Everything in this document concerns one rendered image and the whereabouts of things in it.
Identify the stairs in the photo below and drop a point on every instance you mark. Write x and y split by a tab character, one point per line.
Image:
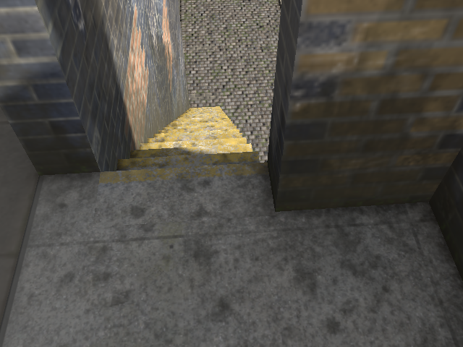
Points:
199	137

